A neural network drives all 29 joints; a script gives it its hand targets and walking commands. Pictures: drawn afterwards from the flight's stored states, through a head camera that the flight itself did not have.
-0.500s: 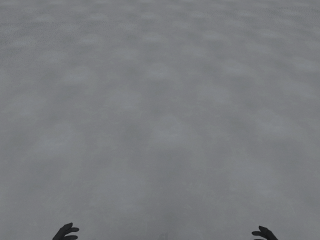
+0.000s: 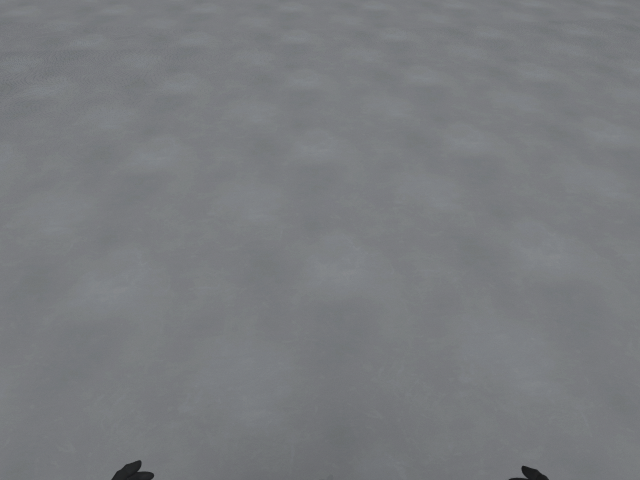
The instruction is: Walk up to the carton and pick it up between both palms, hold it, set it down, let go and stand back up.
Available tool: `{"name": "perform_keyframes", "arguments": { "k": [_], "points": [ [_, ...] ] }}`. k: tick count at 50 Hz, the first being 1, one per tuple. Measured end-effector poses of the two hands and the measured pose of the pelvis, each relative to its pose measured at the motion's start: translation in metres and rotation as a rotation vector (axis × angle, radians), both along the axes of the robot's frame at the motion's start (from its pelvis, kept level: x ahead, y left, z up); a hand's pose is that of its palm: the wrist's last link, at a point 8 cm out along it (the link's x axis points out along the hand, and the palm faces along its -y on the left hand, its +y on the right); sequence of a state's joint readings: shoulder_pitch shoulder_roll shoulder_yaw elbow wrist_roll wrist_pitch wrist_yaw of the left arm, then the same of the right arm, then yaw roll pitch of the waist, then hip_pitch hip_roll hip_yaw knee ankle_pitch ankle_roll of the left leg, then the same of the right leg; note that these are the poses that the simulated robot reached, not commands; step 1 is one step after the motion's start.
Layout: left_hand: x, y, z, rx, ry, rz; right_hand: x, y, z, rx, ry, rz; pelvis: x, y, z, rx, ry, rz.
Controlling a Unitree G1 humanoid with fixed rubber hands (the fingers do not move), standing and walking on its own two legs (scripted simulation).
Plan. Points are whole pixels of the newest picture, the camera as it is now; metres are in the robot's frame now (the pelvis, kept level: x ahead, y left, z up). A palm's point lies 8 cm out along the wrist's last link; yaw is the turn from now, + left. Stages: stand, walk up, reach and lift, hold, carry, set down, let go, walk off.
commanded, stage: stand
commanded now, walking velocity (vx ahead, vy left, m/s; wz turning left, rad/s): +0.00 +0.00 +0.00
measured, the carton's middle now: out of the picture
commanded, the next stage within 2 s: walk up in 1.26 s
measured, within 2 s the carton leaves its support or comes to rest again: neither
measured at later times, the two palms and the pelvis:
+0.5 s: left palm out of the picture +0.08 +0.28 -0.10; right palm out of the picture +0.07 -0.28 -0.10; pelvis -0.01 +0.00 +0.00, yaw +0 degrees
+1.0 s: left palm out of the picture +0.08 +0.28 -0.10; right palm out of the picture +0.07 -0.28 -0.10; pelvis -0.02 +0.00 +0.00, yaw +0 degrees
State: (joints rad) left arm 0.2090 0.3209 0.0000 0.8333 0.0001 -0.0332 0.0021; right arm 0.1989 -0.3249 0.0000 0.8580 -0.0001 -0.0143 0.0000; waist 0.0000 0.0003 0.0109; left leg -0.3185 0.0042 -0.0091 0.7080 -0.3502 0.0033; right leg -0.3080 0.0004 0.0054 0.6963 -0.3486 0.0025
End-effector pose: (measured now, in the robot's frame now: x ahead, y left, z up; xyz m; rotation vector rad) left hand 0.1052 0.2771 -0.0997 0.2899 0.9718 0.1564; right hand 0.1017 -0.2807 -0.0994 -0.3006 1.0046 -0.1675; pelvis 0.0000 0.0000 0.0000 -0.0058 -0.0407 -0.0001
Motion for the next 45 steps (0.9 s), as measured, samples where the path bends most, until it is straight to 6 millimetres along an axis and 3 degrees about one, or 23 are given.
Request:
{"name": "perform_keyframes", "arguments": {
  "k": [28, 45],
  "points": [
    [-0.023, 0.004, -0.003, 0.000, 0.039, 0.011, -0.030, -0.002, -0.004, -0.003, 0.058, -0.025, -0.013, 0.002, 0.003, -0.001, -0.007, -0.003],
    [-0.027, 0.005, -0.003, -0.002, 0.054, 0.012, -0.035, -0.003, -0.004, -0.003, 0.074, -0.029, -0.015, 0.002, 0.004, -0.001, -0.003, -0.003]
  ]
}}
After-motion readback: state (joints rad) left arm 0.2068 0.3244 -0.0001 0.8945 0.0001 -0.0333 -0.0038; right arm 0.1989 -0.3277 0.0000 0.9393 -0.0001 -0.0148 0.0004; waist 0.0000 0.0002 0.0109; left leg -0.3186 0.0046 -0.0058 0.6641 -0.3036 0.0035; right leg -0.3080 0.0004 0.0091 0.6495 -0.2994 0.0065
